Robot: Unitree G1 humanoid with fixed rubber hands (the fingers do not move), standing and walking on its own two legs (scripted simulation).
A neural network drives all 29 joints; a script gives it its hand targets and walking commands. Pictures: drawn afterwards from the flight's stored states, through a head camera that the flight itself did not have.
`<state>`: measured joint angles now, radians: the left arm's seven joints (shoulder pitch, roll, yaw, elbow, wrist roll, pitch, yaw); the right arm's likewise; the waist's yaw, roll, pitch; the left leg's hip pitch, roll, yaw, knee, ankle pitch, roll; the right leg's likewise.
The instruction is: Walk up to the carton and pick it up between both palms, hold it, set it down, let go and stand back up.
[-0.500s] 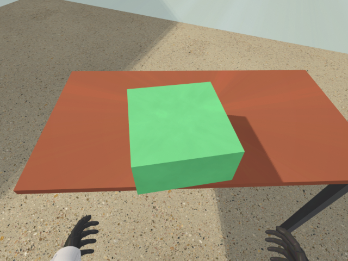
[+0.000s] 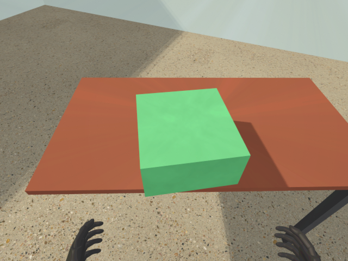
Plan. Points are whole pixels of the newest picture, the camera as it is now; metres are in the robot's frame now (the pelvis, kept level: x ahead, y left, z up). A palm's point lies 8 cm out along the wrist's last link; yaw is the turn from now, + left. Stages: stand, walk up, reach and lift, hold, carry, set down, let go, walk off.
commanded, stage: reach and lift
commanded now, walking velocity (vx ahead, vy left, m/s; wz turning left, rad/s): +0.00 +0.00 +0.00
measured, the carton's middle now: (184, 137) +0.49 -0.02 -0.02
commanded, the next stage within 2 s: none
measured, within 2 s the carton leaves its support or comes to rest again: neither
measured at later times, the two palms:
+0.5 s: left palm (83, 236) +0.19 +0.20 +0.00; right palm (317, 236) +0.19 -0.29 +0.01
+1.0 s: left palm (88, 194) +0.26 +0.19 +0.04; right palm (313, 195) +0.26 -0.29 +0.05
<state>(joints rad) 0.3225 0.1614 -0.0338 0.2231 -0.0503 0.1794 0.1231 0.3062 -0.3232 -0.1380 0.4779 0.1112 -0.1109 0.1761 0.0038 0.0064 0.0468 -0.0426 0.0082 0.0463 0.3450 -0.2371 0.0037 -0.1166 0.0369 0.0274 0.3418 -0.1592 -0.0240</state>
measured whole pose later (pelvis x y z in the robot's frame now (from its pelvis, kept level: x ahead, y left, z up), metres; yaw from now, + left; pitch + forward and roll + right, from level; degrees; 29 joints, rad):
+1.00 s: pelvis +0.01 -0.01 +0.00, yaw +0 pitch +0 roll +0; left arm 0.10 0.12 0.01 0.06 -0.09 0.16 0.16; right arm 0.06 -0.48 -0.10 0.37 0.40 -0.05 0.22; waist 0.01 -0.01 -0.03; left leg -0.08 0.02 0.05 0.30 -0.22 0.00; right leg -0.17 0.05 0.03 0.31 -0.15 -0.03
